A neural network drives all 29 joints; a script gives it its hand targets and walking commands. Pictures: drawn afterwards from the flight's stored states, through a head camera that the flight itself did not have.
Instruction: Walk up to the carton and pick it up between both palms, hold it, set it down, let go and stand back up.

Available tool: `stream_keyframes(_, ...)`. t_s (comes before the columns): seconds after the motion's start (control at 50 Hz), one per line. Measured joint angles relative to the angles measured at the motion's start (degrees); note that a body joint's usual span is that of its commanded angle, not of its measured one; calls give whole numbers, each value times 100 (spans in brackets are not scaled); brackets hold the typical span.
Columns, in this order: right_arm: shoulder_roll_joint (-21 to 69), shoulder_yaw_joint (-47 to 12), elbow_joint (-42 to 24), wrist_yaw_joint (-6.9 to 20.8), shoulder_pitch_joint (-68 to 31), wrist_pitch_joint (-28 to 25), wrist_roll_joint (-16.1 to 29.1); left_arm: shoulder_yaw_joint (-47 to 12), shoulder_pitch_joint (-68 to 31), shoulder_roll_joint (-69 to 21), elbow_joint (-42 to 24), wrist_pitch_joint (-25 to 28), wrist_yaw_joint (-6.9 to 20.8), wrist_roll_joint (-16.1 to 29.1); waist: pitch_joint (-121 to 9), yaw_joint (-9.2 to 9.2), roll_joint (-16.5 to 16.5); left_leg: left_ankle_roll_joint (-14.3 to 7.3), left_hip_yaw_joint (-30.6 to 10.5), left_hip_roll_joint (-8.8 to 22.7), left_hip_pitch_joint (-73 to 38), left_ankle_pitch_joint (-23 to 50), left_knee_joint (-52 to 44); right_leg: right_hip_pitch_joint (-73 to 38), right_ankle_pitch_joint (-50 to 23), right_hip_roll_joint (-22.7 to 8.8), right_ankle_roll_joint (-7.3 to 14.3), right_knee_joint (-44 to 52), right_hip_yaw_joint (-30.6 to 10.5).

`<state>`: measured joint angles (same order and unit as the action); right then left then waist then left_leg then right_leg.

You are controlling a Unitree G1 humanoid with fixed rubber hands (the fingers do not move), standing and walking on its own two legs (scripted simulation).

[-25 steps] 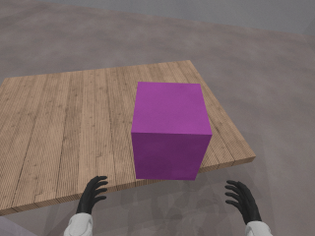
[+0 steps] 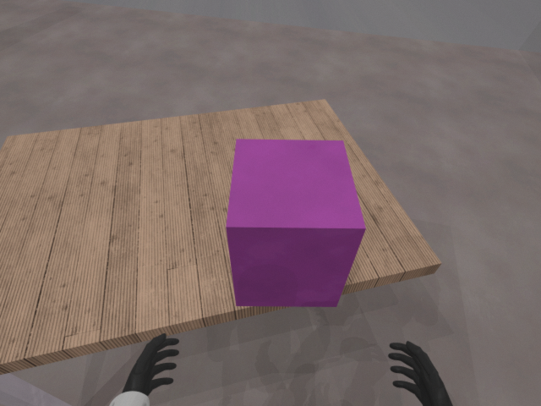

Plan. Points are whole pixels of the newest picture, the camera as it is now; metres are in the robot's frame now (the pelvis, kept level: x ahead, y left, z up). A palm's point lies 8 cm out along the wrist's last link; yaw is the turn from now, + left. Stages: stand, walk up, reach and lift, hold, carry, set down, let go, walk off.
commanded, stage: set down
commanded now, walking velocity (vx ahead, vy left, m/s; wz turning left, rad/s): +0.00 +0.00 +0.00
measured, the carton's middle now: (288, 225) +0.44 +0.00 -0.01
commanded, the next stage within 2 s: let go in 0.22 s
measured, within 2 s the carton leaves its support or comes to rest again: neither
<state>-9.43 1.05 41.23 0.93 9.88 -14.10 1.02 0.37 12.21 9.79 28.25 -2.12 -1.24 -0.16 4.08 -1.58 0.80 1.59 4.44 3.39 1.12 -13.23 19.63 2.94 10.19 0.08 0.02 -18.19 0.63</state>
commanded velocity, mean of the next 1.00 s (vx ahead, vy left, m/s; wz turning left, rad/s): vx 0.00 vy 0.00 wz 0.00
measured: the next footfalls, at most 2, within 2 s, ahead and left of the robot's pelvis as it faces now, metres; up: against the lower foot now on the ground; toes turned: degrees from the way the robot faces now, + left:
none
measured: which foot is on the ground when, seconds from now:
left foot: down 0.00-1.00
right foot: down 0.00-1.00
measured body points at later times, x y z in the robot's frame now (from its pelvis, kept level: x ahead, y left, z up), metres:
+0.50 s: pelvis -0.01 +0.00 +0.00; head +0.00 +0.00 +0.45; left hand +0.17 +0.23 -0.09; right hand +0.17 -0.23 -0.09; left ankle -0.02 +0.13 -0.75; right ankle +0.00 -0.12 -0.75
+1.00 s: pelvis -0.01 +0.00 -0.01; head +0.01 +0.01 +0.44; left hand +0.13 +0.24 -0.11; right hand +0.11 -0.25 -0.12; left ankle -0.02 +0.13 -0.75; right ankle +0.00 -0.12 -0.75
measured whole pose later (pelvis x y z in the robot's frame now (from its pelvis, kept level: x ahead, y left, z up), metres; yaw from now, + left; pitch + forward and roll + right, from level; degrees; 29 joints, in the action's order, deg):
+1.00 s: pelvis -0.01 +0.00 -0.01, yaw +1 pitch +0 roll +0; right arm -12.1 2.6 41.5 1.5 14.0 0.8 -1.5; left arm 1.8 12.4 12.4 34.2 -0.8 1.0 -2.4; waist 2.4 -0.6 0.9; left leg 1.7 3.0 3.3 11.6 -15.1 26.7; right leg 13.2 12.7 -0.3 0.0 -25.8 1.8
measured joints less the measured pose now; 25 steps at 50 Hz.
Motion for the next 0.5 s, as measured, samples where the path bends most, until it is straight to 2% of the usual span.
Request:
stream_keyframes(0.26,-15,194,-149,21,31,499,-271,-12,-178,81,53,-669,29,-56,161,51,-7,-16,-3,-30,66,25,74,120,39,-33,-3,-192,-2)
stream_keyframes(0.5,-64,158,-143,24,-16,412,-250,3,-222,132,9,-673,69,-16,95,79,-63,13,-35,-5,167,-34,173,210,107,-13,16,-290,26)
